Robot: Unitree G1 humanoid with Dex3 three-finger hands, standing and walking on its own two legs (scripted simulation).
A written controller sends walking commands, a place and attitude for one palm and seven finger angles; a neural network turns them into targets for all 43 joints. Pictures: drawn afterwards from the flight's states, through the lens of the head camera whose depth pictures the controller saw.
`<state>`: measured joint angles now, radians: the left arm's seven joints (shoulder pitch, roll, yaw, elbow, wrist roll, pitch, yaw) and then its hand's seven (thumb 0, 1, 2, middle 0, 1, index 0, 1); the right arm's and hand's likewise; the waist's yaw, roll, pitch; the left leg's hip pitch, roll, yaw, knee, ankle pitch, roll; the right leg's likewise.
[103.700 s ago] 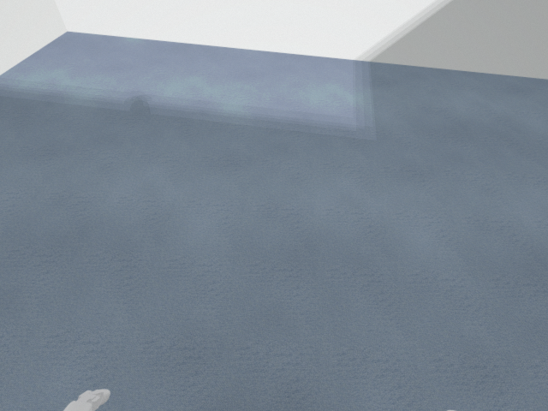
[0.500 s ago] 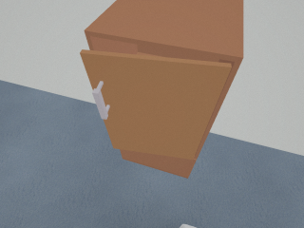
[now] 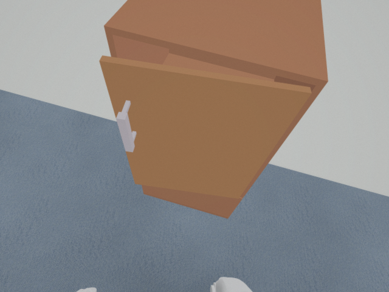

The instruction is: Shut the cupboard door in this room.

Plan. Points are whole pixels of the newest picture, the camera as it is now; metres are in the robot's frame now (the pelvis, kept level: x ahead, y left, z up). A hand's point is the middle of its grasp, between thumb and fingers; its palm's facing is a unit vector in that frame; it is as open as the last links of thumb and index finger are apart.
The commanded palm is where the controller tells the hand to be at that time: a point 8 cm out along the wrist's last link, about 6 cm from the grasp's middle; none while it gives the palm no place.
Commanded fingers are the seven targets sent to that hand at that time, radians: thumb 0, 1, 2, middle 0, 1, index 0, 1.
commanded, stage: come to a stop and stand still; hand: left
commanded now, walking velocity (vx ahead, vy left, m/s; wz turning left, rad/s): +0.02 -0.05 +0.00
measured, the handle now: (128, 127) +0.47 +0.19 -0.02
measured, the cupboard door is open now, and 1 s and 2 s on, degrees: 8 8 8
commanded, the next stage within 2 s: look again from close up in 0.76 s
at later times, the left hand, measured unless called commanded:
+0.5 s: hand out of the picture +0.01 +0.11 -0.18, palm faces +0.05 -0.98 -0.20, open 7.2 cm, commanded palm none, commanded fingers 0.00 0.90 0.90 -0.20 -0.30 -0.20 -0.30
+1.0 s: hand out of the picture -0.07 +0.09 -0.18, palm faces +0.02 -0.99 -0.16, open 7.3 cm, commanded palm none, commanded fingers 0.00 0.90 0.90 -0.20 -0.30 -0.20 -0.30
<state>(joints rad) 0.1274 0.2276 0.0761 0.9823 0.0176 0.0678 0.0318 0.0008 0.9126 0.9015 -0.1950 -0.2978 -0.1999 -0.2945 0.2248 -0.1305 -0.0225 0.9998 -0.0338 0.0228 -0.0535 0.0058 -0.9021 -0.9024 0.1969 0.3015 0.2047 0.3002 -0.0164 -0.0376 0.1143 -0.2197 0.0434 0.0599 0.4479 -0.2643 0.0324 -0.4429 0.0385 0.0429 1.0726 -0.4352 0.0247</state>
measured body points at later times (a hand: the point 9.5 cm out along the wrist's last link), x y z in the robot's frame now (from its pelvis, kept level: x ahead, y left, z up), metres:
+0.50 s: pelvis -0.04 -0.07 -0.01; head -0.03 -0.07 +0.44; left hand +0.01 +0.16 -0.17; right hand -0.04 -0.30 -0.17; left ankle -0.05 +0.06 -0.75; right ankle -0.04 -0.17 -0.75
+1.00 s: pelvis -0.05 -0.06 -0.01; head -0.04 -0.07 +0.44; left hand -0.07 +0.14 -0.17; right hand -0.06 -0.29 -0.17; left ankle -0.05 +0.06 -0.75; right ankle -0.04 -0.17 -0.75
